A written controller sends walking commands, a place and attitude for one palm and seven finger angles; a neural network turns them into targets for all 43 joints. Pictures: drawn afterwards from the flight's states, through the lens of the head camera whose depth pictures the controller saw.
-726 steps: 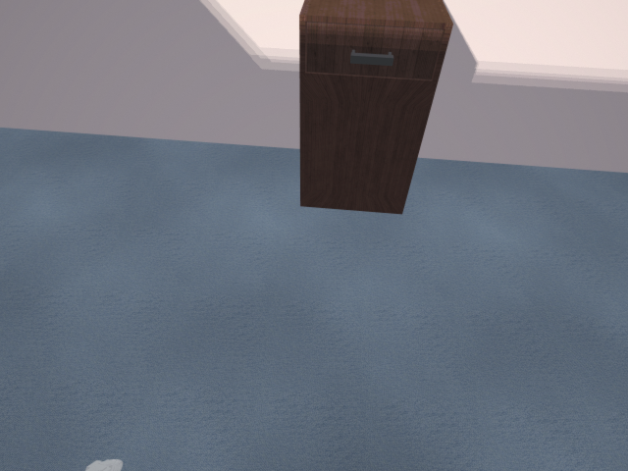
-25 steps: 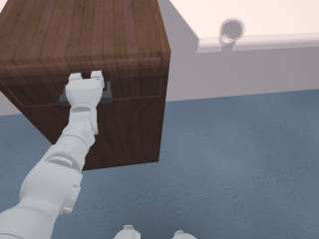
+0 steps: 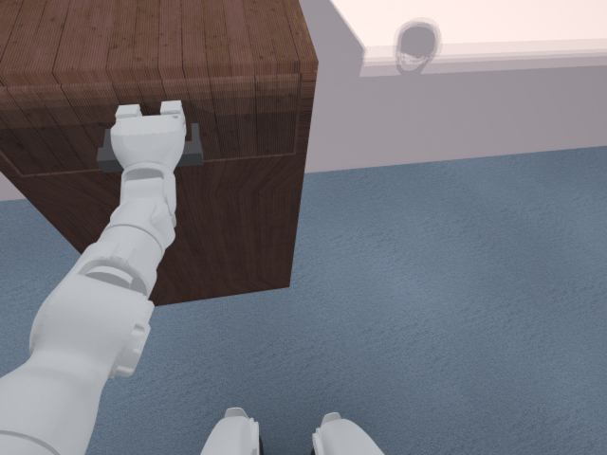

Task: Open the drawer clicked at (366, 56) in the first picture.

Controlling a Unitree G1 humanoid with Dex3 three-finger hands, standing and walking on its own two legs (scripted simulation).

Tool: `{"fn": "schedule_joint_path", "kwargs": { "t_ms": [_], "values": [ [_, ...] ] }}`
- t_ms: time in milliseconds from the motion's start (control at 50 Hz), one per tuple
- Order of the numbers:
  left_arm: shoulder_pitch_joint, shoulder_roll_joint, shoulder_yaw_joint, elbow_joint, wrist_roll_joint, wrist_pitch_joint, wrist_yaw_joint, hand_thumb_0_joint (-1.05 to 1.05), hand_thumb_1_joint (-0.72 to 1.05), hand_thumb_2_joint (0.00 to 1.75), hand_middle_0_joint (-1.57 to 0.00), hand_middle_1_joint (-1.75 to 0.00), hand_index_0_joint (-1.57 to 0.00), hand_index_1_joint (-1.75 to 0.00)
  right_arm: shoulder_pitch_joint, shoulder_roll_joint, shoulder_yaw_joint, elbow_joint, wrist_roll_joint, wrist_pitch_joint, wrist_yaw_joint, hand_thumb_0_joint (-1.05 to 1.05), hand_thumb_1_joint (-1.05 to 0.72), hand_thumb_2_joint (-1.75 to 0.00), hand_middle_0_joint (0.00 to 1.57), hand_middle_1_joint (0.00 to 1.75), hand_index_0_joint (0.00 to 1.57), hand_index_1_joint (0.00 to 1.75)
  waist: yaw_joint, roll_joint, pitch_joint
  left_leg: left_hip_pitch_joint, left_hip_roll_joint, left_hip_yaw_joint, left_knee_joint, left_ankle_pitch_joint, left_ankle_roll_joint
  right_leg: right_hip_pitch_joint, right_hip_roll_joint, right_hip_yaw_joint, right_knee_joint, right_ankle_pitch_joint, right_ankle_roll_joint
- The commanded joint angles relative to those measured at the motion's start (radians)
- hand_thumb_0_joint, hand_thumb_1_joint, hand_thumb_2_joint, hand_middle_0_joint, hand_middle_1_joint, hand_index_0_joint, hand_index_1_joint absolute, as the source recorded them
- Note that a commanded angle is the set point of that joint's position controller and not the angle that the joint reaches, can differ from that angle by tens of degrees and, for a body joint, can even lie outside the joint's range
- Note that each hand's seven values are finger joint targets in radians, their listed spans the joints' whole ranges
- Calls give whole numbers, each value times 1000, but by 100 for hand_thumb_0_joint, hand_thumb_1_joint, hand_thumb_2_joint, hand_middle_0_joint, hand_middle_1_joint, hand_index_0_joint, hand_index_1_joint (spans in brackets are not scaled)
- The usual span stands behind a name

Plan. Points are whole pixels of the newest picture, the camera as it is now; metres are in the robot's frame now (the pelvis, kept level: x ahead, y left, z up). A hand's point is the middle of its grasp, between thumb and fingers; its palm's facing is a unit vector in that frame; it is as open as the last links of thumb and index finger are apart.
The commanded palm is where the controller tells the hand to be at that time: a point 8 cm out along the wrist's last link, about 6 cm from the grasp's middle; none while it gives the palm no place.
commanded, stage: lift the fingers back up to retry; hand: left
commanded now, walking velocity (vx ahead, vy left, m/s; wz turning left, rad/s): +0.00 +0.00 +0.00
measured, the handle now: (153, 144) +0.56 +0.17 +0.04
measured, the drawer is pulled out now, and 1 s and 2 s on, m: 0.00 0.00 0.00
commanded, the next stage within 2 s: re-aim the fingers above the handle in 0.80 s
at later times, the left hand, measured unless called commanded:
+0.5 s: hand (158, 150) +0.52 +0.15 +0.07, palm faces -0.01 -0.06 -1.00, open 13.6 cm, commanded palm +0.50 +0.15 +0.14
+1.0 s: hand (154, 136) +0.51 +0.15 +0.10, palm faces -0.02 -0.04 -1.00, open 13.8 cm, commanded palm +0.49 +0.15 +0.16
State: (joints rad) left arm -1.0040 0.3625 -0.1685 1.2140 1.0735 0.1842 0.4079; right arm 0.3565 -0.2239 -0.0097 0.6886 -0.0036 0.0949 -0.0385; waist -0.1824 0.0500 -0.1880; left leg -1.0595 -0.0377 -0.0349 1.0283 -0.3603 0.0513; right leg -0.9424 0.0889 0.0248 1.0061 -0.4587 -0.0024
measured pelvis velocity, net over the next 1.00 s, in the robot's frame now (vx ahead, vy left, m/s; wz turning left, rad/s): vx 0.06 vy -0.03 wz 0.01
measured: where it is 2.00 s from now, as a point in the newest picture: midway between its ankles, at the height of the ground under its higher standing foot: outside the picture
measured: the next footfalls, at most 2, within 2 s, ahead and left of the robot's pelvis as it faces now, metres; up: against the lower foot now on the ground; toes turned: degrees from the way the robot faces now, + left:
none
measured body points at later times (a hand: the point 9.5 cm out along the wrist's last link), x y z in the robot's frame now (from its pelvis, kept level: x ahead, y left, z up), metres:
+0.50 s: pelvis +0.03 +0.00 +0.03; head +0.11 +0.00 +0.48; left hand +0.51 +0.15 +0.12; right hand +0.04 -0.26 -0.10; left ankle +0.06 +0.08 -0.66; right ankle +0.01 -0.12 -0.66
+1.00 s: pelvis +0.06 -0.03 +0.05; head +0.11 -0.05 +0.50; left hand +0.51 +0.15 +0.15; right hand +0.14 -0.30 -0.08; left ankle +0.06 +0.08 -0.66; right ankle +0.01 -0.12 -0.66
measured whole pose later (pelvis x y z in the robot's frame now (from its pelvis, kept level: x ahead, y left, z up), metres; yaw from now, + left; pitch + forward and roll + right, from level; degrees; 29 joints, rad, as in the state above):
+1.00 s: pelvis +0.06 -0.03 +0.05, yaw +1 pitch +14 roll +0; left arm -0.72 0.34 -0.15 0.91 1.03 0.11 0.27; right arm 0.27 -0.24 -0.05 0.66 0.02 0.17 -0.03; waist -0.08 0.05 -0.16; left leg -0.63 -0.03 -0.03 0.73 -0.34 0.02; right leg -0.53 0.09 0.05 0.72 -0.43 -0.05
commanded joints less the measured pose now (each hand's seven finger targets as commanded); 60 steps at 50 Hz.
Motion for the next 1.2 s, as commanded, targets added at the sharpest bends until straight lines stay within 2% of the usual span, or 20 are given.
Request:
{"fn": "schedule_joint_path", "kwargs": {
  "t_ms": [0,60,120,180,260,280,320,340,500,560,580,600,640,720,780,900,1000,1060,1120,1180],
  "values": [
    [-412,158,28,-104,4,5,-7,0,-50,30,-30,-120,-30,-120,118,-178,-61,-58,-2,-18,-10,0,-90,-90,20,30,20,30,-34,12,-317,431,41,-36,-149,-25,-2,-42,-13,-56,-171,34,-33],
    [-487,179,34,-200,-6,-5,-4,0,-50,30,-30,-120,-30,-120,116,-177,-64,-65,-1,-19,-12,0,-90,-90,20,30,20,30,-27,58,-375,493,43,-39,-166,-2,-5,-11,-14,-53,-181,50,-35],
    [-478,183,50,-276,-4,-21,6,0,-50,30,-30,-120,-30,-120,123,-173,-72,-68,0,-19,-12,0,-90,-90,20,30,20,30,-1,76,-427,592,52,-51,-190,50,-11,15,-7,-60,-195,77,-39],
    [-507,178,50,-326,-6,-39,19,0,-50,30,-30,-120,-30,-120,126,-172,-76,-59,0,-22,-14,0,-90,-90,20,30,20,30,-7,67,-429,639,57,-61,-207,79,-12,23,-6,-62,-213,96,-37],
    [-472,190,73,-327,-8,-28,39,0,-50,30,-30,-120,-30,-120,116,-171,-76,-48,-2,-16,-11,0,-90,-90,20,30,20,30,13,66,-418,671,53,-50,-231,155,-17,83,-4,-63,-244,132,-42],
    [-490,181,62,-368,-6,-33,43,0,-50,30,-30,-120,-30,-120,121,-171,-80,-48,-2,-15,-10,0,-90,-90,20,30,20,30,12,81,-444,703,55,-45,-233,189,-17,94,-3,-63,-249,154,-40],
    [-461,156,52,-365,-14,-28,40,0,-50,30,-30,-120,-30,-120,119,-168,-82,-43,-1,-11,-5,0,-90,-90,20,30,20,30,16,67,-413,721,54,-38,-244,234,-18,123,1,-66,-269,183,-41],
    [-442,178,74,-372,-13,-29,39,0,-50,30,-30,-120,-30,-120,116,-168,-85,-43,0,-9,-4,0,-90,-90,20,30,20,30,28,70,-421,734,55,-36,-248,263,-20,144,1,-64,-275,198,-43],
    [-377,95,21,-456,-29,-40,-1,0,-50,30,-30,-120,-30,-120,82,-156,-96,-55,8,7,5,0,-90,-90,20,30,20,30,43,53,-388,825,52,-18,-280,421,-19,237,2,-62,-325,309,-42],
    [-382,109,25,-462,-33,-31,-19,0,-50,30,-30,-120,-30,-120,61,-155,-93,-58,11,18,5,0,-90,-90,20,30,20,30,44,32,-362,808,42,-2,-295,430,-13,299,-4,-51,-344,350,-42],
    [-357,135,49,-462,-30,-29,-21,0,-50,30,-30,-120,-30,-120,61,-156,-93,-61,14,21,4,0,-90,-90,20,30,20,30,58,18,-373,809,39,3,-299,438,-10,323,-5,-47,-346,370,-40],
    [-360,125,34,-469,-31,-25,-28,0,-50,30,-30,-120,-30,-120,50,-155,-91,-64,15,24,2,0,-90,-90,20,30,20,30,49,12,-358,804,35,8,-301,436,-7,335,-6,-43,-353,389,-39],
    [-305,111,31,-431,-31,-19,-42,0,-50,30,-30,-120,-30,-120,42,-152,-90,-65,16,30,1,0,-90,-90,20,30,20,30,54,-29,-326,767,27,24,-303,428,-2,371,-11,-34,-362,428,-36],
    [-259,107,29,-460,-35,-42,-72,0,-50,30,-30,-120,-30,-120,17,-150,-88,-86,17,38,2,0,-90,-90,20,30,20,30,66,-47,-317,743,16,44,-305,440,4,431,-21,-18,-364,505,-32],
    [-210,154,66,-458,-25,-53,-85,0,-50,30,-30,-120,-30,-120,7,-149,-87,-93,18,47,0,0,-90,-90,20,30,20,30,80,-75,-340,720,6,58,-301,456,8,496,-30,0,-363,589,-27],
    [-171,197,94,-497,-25,-73,-95,0,-50,30,-30,-120,-30,-120,-16,-149,-88,-105,22,56,1,0,-90,-90,20,30,20,30,91,-61,-327,690,-4,70,-300,443,8,538,-41,16,-364,657,-22],
    [-182,145,48,-516,-37,-87,-105,0,-50,30,-30,-120,-30,-120,-17,-145,-94,-102,23,53,2,0,-90,-90,20,30,20,30,73,-52,-312,707,-7,69,-299,427,10,515,-41,19,-374,645,-19],
    [-181,217,102,-537,-45,-104,-112,0,-50,30,-30,-120,-30,-120,-20,-150,-93,-100,20,55,-2,0,-90,-90,20,30,20,30,86,-42,-344,703,-10,69,-297,447,10,556,-47,27,-367,692,-19],
    [-182,191,76,-518,-35,-112,-112,0,-50,30,-30,-120,-30,-120,-16,-148,-91,-94,26,56,0,0,-90,-90,20,30,20,30,76,-48,-309,682,-11,67,-299,421,8,518,-45,20,-367,663,-17],
    [-198,251,121,-506,-33,-116,-107,0,-50,30,-30,-120,-30,-120,-8,-154,-91,-91,26,56,0,0,-90,-90,20,30,20,30,82,-49,-336,673,-9,67,-299,412,8,527,-46,27,-363,648,-16]
  ]
}}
